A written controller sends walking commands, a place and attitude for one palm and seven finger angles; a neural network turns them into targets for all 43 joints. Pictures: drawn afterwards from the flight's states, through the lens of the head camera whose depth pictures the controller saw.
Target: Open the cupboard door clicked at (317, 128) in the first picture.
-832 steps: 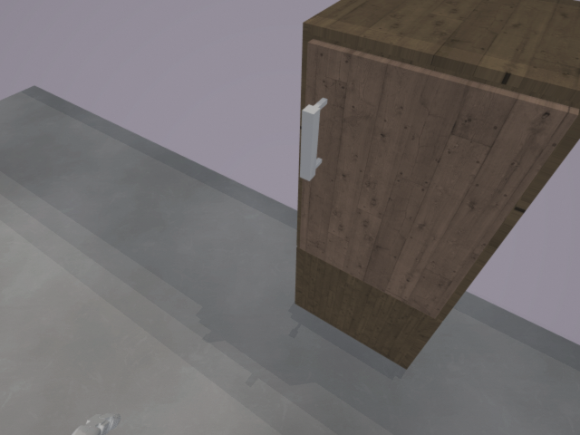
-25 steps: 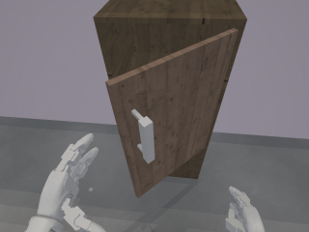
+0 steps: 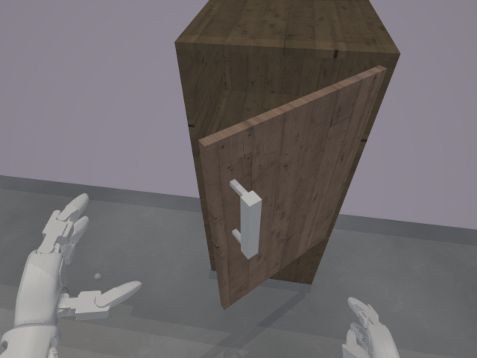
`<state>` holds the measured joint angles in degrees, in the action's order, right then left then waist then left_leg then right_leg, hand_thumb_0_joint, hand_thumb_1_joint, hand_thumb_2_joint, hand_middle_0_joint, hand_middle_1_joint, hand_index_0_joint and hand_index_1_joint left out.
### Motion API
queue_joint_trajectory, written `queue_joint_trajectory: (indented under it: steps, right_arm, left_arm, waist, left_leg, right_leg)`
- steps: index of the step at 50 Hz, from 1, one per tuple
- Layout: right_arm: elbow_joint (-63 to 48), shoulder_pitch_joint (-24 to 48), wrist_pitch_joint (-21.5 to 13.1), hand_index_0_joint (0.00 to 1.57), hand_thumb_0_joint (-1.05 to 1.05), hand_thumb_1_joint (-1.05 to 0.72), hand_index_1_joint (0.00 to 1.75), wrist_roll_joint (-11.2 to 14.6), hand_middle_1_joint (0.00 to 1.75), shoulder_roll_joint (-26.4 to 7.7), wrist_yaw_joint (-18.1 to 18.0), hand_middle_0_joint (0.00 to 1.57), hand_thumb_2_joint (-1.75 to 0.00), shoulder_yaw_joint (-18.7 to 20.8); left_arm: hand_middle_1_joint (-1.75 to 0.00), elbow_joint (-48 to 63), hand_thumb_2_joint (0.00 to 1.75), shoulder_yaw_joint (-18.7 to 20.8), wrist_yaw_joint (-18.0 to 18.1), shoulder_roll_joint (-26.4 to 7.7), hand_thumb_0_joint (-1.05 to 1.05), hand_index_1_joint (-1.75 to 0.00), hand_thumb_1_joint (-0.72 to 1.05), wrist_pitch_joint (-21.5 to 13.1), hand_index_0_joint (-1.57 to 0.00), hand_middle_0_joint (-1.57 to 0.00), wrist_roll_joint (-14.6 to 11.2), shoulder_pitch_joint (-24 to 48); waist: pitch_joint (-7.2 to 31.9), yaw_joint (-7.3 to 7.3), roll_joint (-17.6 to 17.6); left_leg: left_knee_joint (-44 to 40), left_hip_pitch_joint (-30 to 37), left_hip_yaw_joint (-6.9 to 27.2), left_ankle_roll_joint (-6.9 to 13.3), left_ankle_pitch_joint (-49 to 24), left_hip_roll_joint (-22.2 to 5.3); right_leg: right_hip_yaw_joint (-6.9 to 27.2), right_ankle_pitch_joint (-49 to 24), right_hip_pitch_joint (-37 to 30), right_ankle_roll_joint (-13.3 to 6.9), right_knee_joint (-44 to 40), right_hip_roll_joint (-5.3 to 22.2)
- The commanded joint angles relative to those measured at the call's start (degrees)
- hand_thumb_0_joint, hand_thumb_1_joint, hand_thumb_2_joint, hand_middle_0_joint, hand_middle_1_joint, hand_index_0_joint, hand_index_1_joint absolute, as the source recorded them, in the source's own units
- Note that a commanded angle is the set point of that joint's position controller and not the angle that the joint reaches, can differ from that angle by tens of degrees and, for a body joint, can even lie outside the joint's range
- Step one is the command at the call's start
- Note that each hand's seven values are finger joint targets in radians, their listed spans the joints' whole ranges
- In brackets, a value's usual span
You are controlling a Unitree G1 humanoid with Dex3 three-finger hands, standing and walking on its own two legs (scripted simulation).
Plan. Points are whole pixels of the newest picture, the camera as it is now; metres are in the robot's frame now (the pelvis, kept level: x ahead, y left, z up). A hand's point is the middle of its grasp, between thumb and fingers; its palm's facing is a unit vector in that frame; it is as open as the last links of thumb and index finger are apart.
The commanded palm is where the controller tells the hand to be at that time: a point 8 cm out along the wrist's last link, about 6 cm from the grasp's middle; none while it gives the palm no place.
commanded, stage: draw the hand back to the body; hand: left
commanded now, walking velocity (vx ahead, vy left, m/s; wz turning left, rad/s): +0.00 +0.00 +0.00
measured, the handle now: (243, 219) +0.34 +0.04 +0.06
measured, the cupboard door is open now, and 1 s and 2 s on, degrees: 44 44 44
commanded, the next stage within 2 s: step back with the hand held close in 0.72 s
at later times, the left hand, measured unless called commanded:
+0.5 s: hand (62, 247) +0.20 +0.25 +0.16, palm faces +0.45 -0.80 -0.40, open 7.8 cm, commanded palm +0.15 +0.29 +0.17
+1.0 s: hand (76, 242) +0.20 +0.23 +0.17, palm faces +0.42 -0.78 -0.46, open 7.4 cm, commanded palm +0.14 +0.27 +0.18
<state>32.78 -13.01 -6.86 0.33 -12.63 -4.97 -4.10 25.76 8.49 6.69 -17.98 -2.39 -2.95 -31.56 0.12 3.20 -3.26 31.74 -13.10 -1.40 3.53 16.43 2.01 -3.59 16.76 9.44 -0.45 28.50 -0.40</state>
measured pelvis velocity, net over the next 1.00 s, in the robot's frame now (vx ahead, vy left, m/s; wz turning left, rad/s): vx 0.00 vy -0.03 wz -0.01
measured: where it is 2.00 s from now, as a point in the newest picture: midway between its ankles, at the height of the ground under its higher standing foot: outside the picture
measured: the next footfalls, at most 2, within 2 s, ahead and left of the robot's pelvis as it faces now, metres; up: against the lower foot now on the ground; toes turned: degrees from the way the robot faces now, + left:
none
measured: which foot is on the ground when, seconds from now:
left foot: down 0.00-1.00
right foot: down 0.00-1.00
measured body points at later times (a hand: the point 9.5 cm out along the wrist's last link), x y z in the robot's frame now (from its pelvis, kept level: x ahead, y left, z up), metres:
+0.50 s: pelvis +0.01 -0.01 +0.01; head +0.00 -0.03 +0.46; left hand +0.17 +0.29 +0.18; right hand +0.20 -0.23 -0.07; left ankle +0.01 +0.07 -0.73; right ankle -0.01 -0.12 -0.73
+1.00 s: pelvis +0.00 -0.03 +0.01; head +0.00 -0.05 +0.46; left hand +0.17 +0.27 +0.20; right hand +0.19 -0.26 -0.08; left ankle +0.01 +0.07 -0.73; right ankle -0.01 -0.12 -0.73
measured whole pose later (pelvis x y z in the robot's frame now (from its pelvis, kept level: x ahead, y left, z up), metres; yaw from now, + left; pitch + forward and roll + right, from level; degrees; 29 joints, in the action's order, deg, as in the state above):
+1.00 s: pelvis +0.00 -0.03 +0.01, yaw +0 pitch -2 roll -1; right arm 34.8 -9.4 -2.8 0.7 -13.8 -3.4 -0.9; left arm 22.9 21.8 6.1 -21.6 -7.9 -3.6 -27.2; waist -1.6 1.9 -4.2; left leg 25.9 -11.0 -0.5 1.1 13.1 -0.4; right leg -4.1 12.6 6.7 -2.8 20.9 -3.1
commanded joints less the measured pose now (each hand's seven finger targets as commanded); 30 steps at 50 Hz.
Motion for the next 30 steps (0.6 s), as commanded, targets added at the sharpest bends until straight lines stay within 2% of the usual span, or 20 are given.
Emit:
queue_joint_trajectory:
  steps: [1,2,3,6,8,10,13,15,17,19,21,22,23,26,28,30]
  right_arm:
    - [-8.4,8.4,-3.4,0.20,0.00,-0.90,0.30,0.0,0.30,-6.2,-0.3,0.20,-0.90,3.1]
    - [-8.2,8.5,-3.3,0.20,0.00,-0.90,0.30,0.0,0.30,-6.3,-0.1,0.20,-0.90,3.2]
    - [-7.8,8.7,-3.2,0.20,0.00,-0.90,0.30,0.1,0.30,-6.6,-0.1,0.20,-0.90,3.5]
    - [-7.4,8.9,-2.5,0.20,0.00,-0.90,0.30,0.0,0.30,-6.4,0.2,0.20,-0.90,3.7]
    - [-6.9,9.1,-2.3,0.20,0.00,-0.90,0.30,0.0,0.30,-6.7,0.4,0.20,-0.90,3.9]
    - [-6.8,9.1,-2.1,0.20,0.00,-0.90,0.30,0.0,0.30,-6.5,0.5,0.20,-0.90,4.0]
    - [-6.2,9.3,-2.2,0.20,0.00,-0.90,0.30,-0.1,0.30,-6.8,0.6,0.20,-0.90,4.3]
    - [-6.1,9.1,-2.1,0.20,0.00,-0.90,0.30,0.1,0.30,-6.6,0.8,0.20,-0.90,4.4]
    - [-5.7,9.2,-2.1,0.20,0.00,-0.90,0.30,0.1,0.30,-6.5,0.8,0.20,-0.90,4.6]
    - [-5.7,9.3,-1.8,0.20,0.00,-0.90,0.30,0.1,0.30,-6.6,0.9,0.20,-0.90,4.7]
    - [-5.6,9.4,-1.3,0.20,0.00,-0.90,0.30,0.2,0.30,-6.8,1.0,0.20,-0.90,4.9]
    - [-5.7,9.4,-1.1,0.20,0.00,-0.90,0.30,0.2,0.30,-7.1,1.1,0.20,-0.90,5.1]
    - [-5.5,9.5,-1.2,0.20,0.00,-0.90,0.30,0.2,0.30,-7.3,1.1,0.20,-0.90,5.1]
    - [-5.8,9.8,-1.0,0.20,0.00,-0.90,0.30,0.1,0.30,-6.9,0.9,0.20,-0.90,5.2]
    - [-5.7,10.2,-1.3,0.20,0.00,-0.90,0.30,0.1,0.30,-6.9,0.6,0.20,-0.90,5.1]
    - [-5.7,10.2,-1.5,0.20,0.00,-0.90,0.30,0.1,0.30,-6.4,0.5,0.20,-0.90,4.9]
  left_arm:
    - [-0.30,11.9,0.66,7.4,1.5,-7.4,0.00,-0.30,0.34,-4.7,-0.18,-0.18,0.1,4.9]
    - [-0.30,11.5,0.68,8.1,1.5,-7.5,0.00,-0.30,0.37,-4.8,-0.18,-0.18,0.0,4.8]
    - [-0.30,10.7,0.69,9.4,1.5,-8.7,0.00,-0.30,0.41,-4.9,-0.18,-0.18,0.2,4.5]
    - [-0.30,10.0,0.74,11.0,1.4,-8.7,0.00,-0.30,0.51,-5.0,-0.19,-0.19,-0.2,4.9]
    - [-0.30,10.0,0.76,13.0,1.4,-10.3,0.00,-0.30,0.58,-5.2,-0.19,-0.19,-0.1,5.5]
    - [-0.30,10.8,0.80,13.7,1.3,-10.4,0.00,-0.30,0.65,-5.4,-0.19,-0.19,-0.3,6.4]
    - [-0.30,10.8,0.84,16.5,1.5,-12.6,0.00,-0.30,0.76,-5.6,-0.19,-0.19,-0.3,7.2]
    - [-0.30,11.4,0.87,17.0,1.5,-12.6,0.00,-0.30,0.83,-5.6,-0.20,-0.20,-0.7,7.7]
    - [-0.30,10.4,0.90,18.4,1.5,-13.2,0.00,-0.30,0.90,-5.8,-0.20,-0.20,-0.9,8.0]
    - [-0.30,8.1,0.90,16.2,1.1,-10.7,0.00,-0.30,0.90,-5.4,-0.20,-0.20,-1.0,6.6]
    - [-0.30,6.9,0.90,15.2,0.8,-9.7,0.00,-0.30,0.90,-5.1,-0.20,-0.20,-1.2,6.3]
    - [-0.30,7.3,0.90,15.1,0.7,-9.9,0.00,-0.30,0.90,-5.2,-0.20,-0.20,-1.1,7.1]
    - [-0.30,7.4,0.90,15.5,0.8,-10.6,0.00,-0.30,0.90,-5.2,-0.20,-0.20,-0.9,7.6]
    - [-0.30,8.4,0.90,16.1,0.9,-11.5,0.00,-0.30,0.90,-5.4,-0.20,-0.20,-1.0,8.1]
    - [-0.30,9.9,0.90,17.3,1.2,-13.4,0.00,-0.30,0.90,-5.7,-0.20,-0.20,-0.7,9.0]
    - [-0.30,10.3,0.90,17.2,1.3,-12.9,0.00,-0.30,0.90,-5.9,-0.20,-0.20,-0.9,8.1]
  waist:
    - [2.6,-0.18,0.4]
    - [2.7,-0.16,2.0]
    - [3.0,0.25,1.6]
    - [2.2,0.28,0.7]
    - [2.4,0.59,-0.1]
    - [3.0,0.53,-2.0]
    - [3.8,0.85,-1.9]
    - [4.2,0.68,-3.2]
    - [3.7,0.65,-1.7]
    - [2.2,0.35,-0.4]
    - [1.6,0.17,0.9]
    - [1.7,0.13,1.8]
    - [2.5,0.23,-0.1]
    - [4.0,0.49,1.4]
    - [4.8,0.69,0.1]
    - [4.8,0.72,-0.4]
  left_leg:
    - [-10.3,3.7,6.0,-3.0,-7.7,-3.9]
    - [-10.5,4.2,5.6,-3.0,-9.1,-3.9]
    - [-10.7,4.4,5.6,-3.1,-10.4,-4.1]
    - [-11.6,4.8,5.1,-3.4,-11.3,-4.0]
    - [-11.7,5.2,5.0,-3.5,-13.3,-4.0]
    - [-11.8,6.1,4.7,-3.6,-14.1,-3.9]
    - [-11.5,6.9,4.5,-3.6,-17.1,-3.9]
    - [-11.5,7.7,4.5,-3.7,-18.4,-4.0]
    - [-11.4,7.8,4.0,-3.4,-17.7,-3.8]
    - [-11.6,7.7,3.7,-3.2,-17.7,-3.7]
    - [-11.6,7.7,3.2,-2.8,-16.9,-3.6]
    - [-11.5,7.5,3.1,-2.6,-16.6,-3.5]
    - [-11.4,8.0,3.1,-2.6,-17.2,-3.5]
    - [-11.3,8.4,2.9,-2.2,-16.1,-3.1]
    - [-10.9,8.8,2.7,-2.1,-15.9,-2.9]
    - [-10.7,8.8,2.6,-2.1,-16.4,-2.7]
  right_leg:
    - [1.6,-5.2,-0.3,-1.4,-5.9,0.1]
    - [1.5,-6.3,-0.9,-1.4,-6.3,0.1]
    - [1.7,-7.0,-1.9,-1.5,-6.5,0.0]
    - [1.8,-7.9,-2.8,-1.4,-7.3,0.0]
    - [1.9,-9.4,-4.0,-1.6,-7.8,-0.1]
    - [2.1,-10.0,-4.4,-1.6,-8.0,0.0]
    - [2.1,-12.3,-5.4,-1.6,-8.4,0.0]
    - [2.3,-12.8,-5.4,-1.5,-8.5,0.0]
    - [2.3,-13.2,-5.2,-1.4,-9.0,0.0]
    - [2.2,-13.5,-4.7,-1.3,-9.4,0.1]
    - [2.3,-13.5,-4.2,-1.1,-9.7,0.1]
    - [2.3,-13.5,-4.4,-1.0,-9.9,0.1]
    - [2.4,-14.0,-4.9,-1.2,-9.9,0.2]
    - [2.7,-13.9,-5.4,-1.0,-10.0,0.3]
    - [3.0,-14.2,-5.8,-1.1,-10.3,0.5]
    - [3.0,-15.1,-5.9,-1.0,-10.2,0.6]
